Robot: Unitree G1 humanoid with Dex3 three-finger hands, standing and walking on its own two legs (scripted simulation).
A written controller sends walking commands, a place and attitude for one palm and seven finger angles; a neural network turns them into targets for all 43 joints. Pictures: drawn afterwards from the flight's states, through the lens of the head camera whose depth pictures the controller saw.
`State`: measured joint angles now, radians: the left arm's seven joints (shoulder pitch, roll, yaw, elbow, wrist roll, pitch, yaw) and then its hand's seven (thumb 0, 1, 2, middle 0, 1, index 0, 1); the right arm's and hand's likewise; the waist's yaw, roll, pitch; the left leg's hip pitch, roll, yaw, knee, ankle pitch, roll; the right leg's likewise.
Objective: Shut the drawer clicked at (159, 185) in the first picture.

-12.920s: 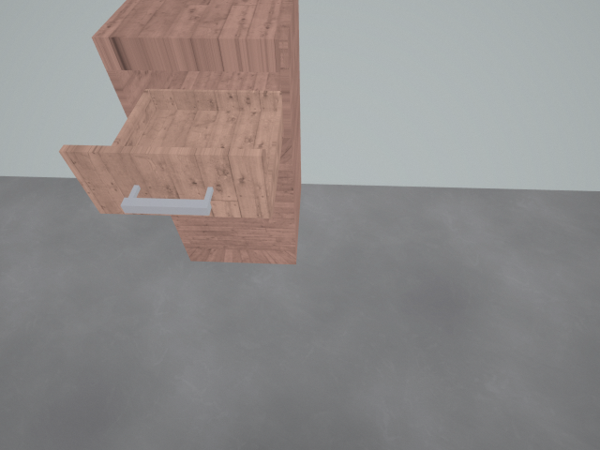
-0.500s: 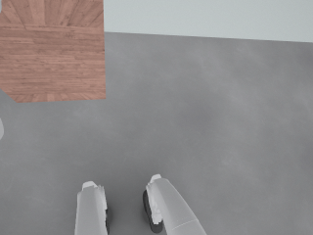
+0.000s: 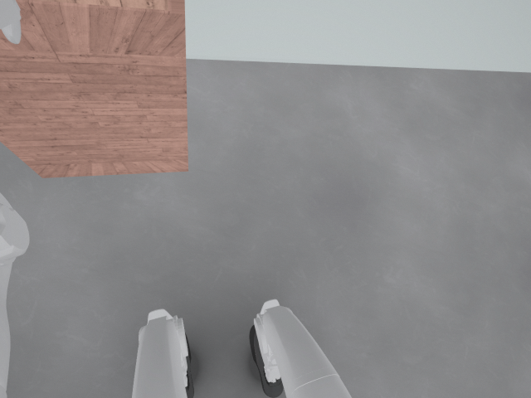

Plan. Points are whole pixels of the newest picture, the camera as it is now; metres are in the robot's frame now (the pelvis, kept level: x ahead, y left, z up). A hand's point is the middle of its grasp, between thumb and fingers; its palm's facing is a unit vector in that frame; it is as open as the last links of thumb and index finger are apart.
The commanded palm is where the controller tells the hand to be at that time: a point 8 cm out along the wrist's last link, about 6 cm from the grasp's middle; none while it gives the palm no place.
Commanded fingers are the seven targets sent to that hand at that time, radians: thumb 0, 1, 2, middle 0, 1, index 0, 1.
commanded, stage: pull the fist back off the drawer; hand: left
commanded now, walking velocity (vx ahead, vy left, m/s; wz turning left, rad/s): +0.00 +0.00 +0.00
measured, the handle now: out of the picture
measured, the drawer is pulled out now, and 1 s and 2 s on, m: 0.00 0.00 0.00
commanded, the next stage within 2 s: draw the hand back to the body in 0.14 s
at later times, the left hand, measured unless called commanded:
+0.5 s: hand out of the picture +0.51 +0.22 +0.12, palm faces +0.00 -1.00 -0.03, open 3.3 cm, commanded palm +0.48 +0.27 +0.14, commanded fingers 0.00 0.90 0.90 -1.40 -1.60 -1.40 -1.60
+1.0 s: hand out of the picture +0.34 +0.24 +0.21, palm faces +0.32 -0.91 -0.25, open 3.3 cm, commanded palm +0.30 +0.28 +0.23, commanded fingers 0.00 0.90 0.90 -1.40 -1.60 -1.40 -1.60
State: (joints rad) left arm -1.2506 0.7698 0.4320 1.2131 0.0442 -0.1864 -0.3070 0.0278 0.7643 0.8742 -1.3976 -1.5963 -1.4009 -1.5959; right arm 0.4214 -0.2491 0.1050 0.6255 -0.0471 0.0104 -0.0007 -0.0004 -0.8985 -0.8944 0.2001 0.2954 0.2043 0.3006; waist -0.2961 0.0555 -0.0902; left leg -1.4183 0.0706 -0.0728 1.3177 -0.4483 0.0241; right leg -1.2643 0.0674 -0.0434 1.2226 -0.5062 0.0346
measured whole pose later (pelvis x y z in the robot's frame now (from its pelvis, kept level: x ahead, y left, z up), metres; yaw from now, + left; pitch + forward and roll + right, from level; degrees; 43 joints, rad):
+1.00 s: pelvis +0.06 -0.01 +0.11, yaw +5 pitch +5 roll -1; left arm 0.00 0.33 0.20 0.10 -0.09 -0.05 0.04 0.02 0.89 0.90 -1.40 -1.60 -1.40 -1.60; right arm 0.19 -0.23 0.05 0.53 0.05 0.02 -0.09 0.01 -0.90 -0.90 0.20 0.29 0.20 0.30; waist 0.00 0.04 -0.07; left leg -0.47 0.02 0.00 0.71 -0.33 0.00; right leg -0.35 0.01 0.01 0.66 -0.39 0.01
